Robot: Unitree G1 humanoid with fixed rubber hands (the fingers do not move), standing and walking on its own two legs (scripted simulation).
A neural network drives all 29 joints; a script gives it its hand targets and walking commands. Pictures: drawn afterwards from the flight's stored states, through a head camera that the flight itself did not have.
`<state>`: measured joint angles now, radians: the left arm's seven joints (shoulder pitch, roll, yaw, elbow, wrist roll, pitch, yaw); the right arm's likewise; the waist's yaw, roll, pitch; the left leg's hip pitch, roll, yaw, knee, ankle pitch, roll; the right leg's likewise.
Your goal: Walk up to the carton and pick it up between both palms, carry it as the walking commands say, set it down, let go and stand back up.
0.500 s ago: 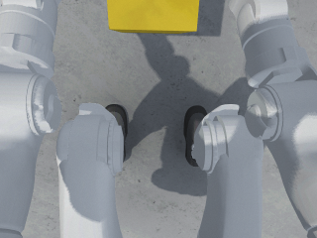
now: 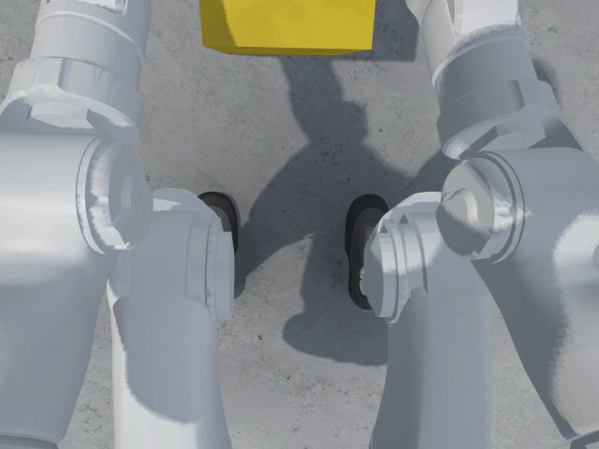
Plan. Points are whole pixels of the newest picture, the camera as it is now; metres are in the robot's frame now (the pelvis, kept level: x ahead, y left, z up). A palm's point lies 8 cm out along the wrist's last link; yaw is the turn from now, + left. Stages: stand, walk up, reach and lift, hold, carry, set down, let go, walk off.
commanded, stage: reach and lift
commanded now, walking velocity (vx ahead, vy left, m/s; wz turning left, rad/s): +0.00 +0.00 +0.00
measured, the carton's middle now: out of the picture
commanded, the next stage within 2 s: none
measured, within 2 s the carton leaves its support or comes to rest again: leaves its support in 0.74 s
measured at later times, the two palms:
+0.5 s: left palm out of the picture +0.56 +0.16 -0.20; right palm out of the picture +0.56 -0.10 -0.19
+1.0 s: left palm out of the picture +0.56 +0.16 -0.15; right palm out of the picture +0.56 -0.08 -0.15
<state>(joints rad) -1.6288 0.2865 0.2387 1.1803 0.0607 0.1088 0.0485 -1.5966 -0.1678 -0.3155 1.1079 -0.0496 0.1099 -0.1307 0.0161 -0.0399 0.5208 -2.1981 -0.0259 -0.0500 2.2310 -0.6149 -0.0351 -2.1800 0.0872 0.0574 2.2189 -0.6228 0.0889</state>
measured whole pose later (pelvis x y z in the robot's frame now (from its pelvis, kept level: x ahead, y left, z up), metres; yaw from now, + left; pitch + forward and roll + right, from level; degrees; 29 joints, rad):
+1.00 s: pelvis +0.00 +0.00 +0.00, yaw +0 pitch +34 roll -1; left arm -1.53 0.25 0.26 1.00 0.06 0.25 0.08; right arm -1.50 -0.08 -0.38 0.92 -0.05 0.22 -0.17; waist 0.02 -0.04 0.42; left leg -2.20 -0.07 -0.07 2.22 -0.61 -0.06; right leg -2.18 0.13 0.07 2.21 -0.62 0.11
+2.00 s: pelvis +0.00 +0.00 +0.08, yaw +2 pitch +42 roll -2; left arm -1.32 0.05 0.41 0.83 0.25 0.34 0.13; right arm -1.28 0.10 -0.57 0.69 -0.27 0.31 -0.18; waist 0.01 -0.03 0.08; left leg -2.11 -0.13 -0.11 1.91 -0.53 -0.08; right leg -2.08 0.16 0.11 1.91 -0.56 0.12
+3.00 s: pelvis +0.01 +0.00 +0.18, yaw +2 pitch +37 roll -1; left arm -1.05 -0.09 0.48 0.75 0.35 0.35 0.15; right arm -1.03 0.22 -0.58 0.64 -0.36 0.31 -0.19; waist -0.01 -0.02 -0.10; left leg -1.75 -0.13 -0.13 1.59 -0.49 -0.07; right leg -1.73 0.16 0.14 1.59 -0.52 0.09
